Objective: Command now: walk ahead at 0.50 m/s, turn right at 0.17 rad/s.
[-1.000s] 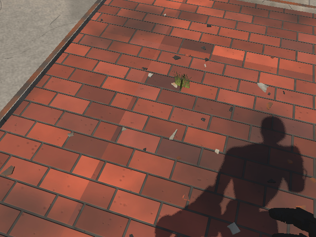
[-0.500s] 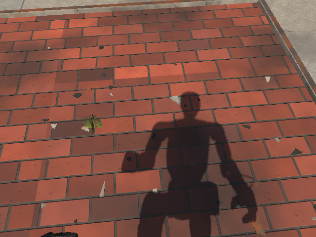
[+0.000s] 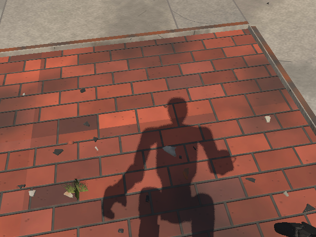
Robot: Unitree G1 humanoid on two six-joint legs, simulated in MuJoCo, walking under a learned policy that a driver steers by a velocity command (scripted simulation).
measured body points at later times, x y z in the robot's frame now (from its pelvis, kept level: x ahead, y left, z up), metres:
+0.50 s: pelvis +0.27 +0.00 +0.00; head +0.31 +0.00 +0.45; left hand +0.52 +0.22 -0.07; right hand +0.25 -0.28 -0.12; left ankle +0.14 +0.12 -0.73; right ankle +0.43 -0.13 -0.72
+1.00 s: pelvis +0.40 +0.02 +0.00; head +0.42 +0.05 +0.45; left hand +0.45 +0.33 -0.12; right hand +0.63 -0.22 -0.08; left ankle +0.41 +0.12 -0.73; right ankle +0.43 -0.12 -0.73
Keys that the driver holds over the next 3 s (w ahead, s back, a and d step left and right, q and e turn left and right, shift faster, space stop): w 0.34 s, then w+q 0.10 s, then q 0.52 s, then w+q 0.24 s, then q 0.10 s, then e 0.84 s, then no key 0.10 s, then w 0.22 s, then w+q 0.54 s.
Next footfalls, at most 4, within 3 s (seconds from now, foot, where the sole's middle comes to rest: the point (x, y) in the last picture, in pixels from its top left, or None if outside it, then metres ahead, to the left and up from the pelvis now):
0.02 left None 0.18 0.12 -0.77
0.52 right None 0.47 -0.12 -0.77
0.98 left None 0.44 0.14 -0.77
1.42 right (180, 193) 0.67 0.00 -0.77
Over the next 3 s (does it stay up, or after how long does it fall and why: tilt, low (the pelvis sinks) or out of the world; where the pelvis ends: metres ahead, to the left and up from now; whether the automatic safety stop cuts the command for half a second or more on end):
stays up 0.81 0.12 0.02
